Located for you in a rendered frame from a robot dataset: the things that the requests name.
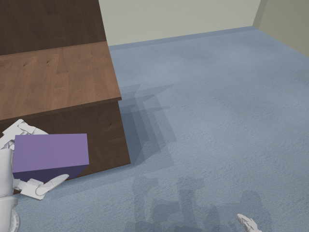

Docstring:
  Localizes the left robot forearm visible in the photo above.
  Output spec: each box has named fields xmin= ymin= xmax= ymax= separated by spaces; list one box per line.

xmin=0 ymin=196 xmax=20 ymax=232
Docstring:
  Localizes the robot right hand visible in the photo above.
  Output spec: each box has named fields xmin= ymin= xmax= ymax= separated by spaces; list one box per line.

xmin=237 ymin=214 xmax=262 ymax=232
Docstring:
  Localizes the robot left hand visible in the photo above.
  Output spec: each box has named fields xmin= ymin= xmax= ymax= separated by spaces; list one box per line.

xmin=0 ymin=119 xmax=69 ymax=201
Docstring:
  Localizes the table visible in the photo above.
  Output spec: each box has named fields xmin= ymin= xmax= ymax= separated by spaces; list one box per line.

xmin=0 ymin=0 xmax=131 ymax=195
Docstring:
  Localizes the sponge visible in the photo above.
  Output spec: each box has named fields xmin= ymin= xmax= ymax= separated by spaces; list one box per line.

xmin=13 ymin=133 xmax=89 ymax=182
